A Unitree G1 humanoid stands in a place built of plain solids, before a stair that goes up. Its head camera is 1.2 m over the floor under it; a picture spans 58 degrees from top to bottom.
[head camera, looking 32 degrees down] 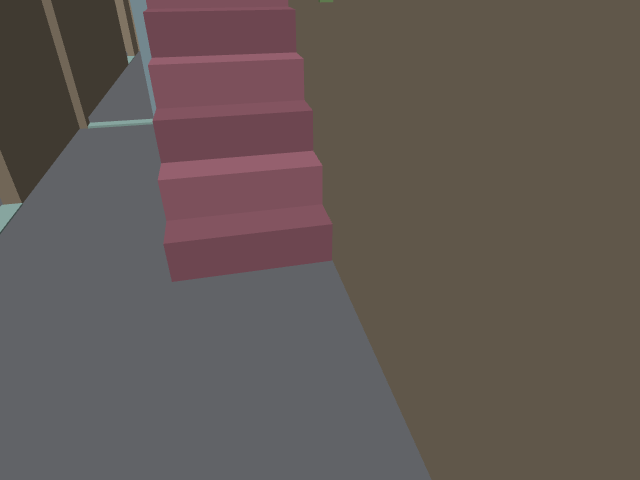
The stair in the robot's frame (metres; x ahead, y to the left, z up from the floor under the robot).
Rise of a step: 0.20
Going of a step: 0.21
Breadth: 0.75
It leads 13 degrees to the left of straight ahead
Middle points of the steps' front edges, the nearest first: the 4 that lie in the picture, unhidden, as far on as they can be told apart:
1.65 0.31 0.21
1.85 0.35 0.41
2.05 0.40 0.62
2.25 0.45 0.82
